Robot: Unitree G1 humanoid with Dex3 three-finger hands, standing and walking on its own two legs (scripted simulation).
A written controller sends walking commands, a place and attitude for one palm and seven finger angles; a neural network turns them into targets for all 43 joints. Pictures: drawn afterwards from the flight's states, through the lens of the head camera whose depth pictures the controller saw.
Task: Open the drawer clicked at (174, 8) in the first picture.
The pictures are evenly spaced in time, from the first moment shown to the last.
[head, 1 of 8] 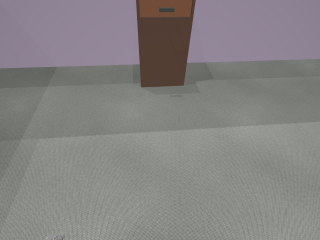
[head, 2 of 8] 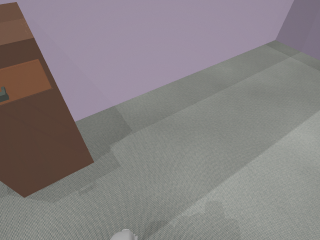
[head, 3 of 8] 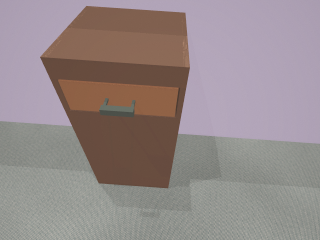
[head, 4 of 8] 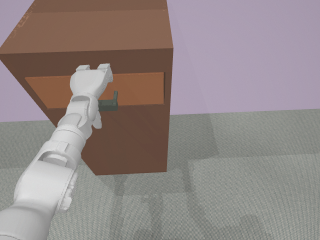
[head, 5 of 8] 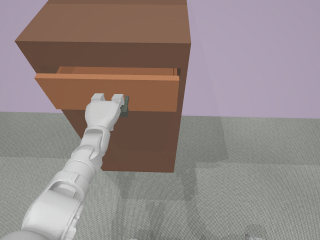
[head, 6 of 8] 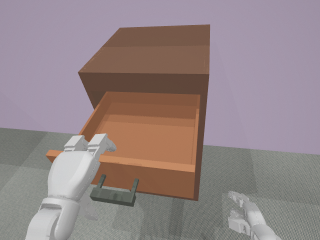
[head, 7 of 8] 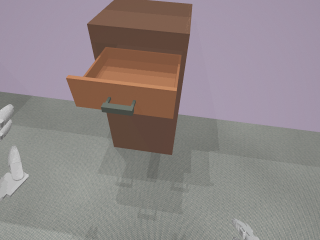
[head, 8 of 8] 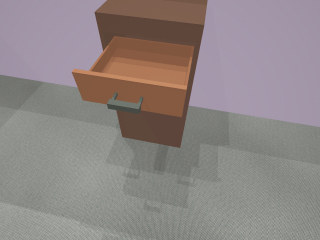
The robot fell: no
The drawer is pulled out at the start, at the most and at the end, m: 0.00 0.30 0.30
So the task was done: yes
